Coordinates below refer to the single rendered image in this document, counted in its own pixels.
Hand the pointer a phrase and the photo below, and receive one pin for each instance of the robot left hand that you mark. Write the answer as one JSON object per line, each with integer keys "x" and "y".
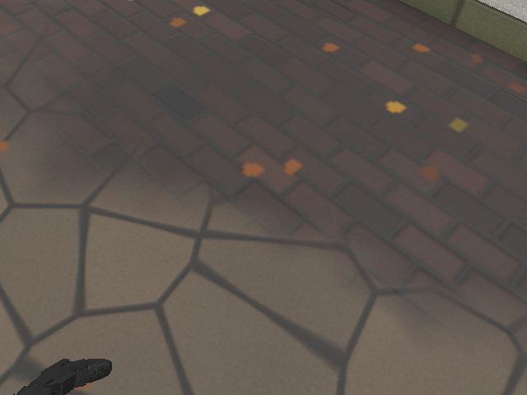
{"x": 65, "y": 375}

